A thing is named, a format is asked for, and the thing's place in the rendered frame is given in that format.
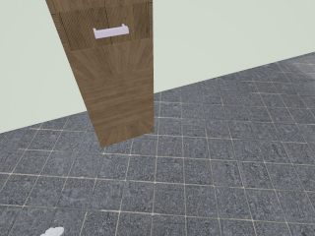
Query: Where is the cabinet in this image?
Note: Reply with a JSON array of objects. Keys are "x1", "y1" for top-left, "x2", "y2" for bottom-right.
[{"x1": 45, "y1": 0, "x2": 155, "y2": 148}]

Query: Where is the handle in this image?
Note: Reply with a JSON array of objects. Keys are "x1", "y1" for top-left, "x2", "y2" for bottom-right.
[{"x1": 93, "y1": 24, "x2": 129, "y2": 38}]

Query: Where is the drawer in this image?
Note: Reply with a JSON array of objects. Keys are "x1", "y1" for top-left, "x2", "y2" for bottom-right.
[{"x1": 57, "y1": 1, "x2": 149, "y2": 51}]

